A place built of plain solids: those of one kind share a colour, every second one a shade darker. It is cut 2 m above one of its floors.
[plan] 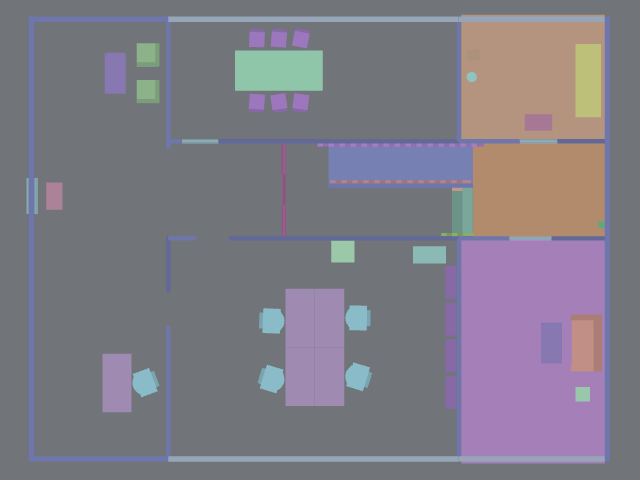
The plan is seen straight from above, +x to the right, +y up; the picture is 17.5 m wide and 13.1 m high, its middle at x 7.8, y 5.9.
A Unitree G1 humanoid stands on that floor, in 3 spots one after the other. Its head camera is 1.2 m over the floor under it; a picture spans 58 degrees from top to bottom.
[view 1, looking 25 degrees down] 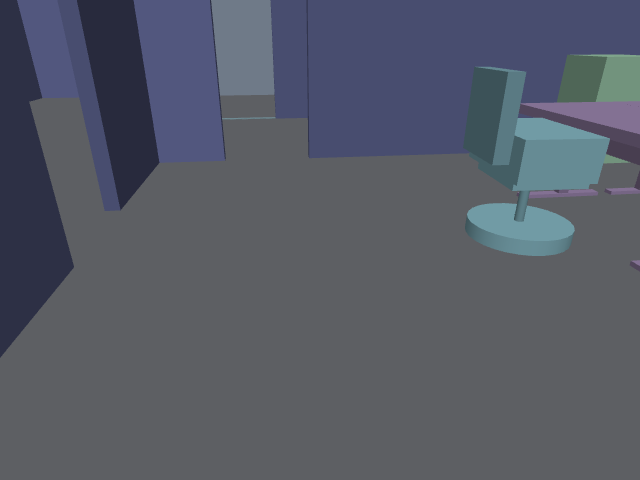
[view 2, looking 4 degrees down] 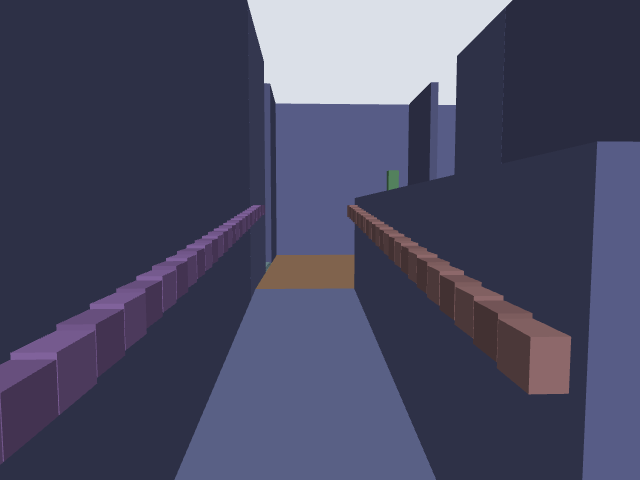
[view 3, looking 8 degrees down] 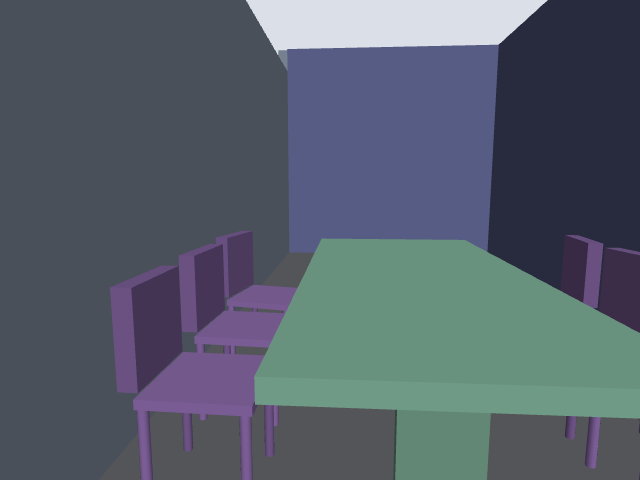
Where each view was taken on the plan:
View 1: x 4.86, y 1.20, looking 83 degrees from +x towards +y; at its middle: ground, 2.84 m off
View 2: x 7.23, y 7.99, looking -2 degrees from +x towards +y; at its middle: wall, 8.37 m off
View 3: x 4.53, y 10.85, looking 4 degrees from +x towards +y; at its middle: wall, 7.09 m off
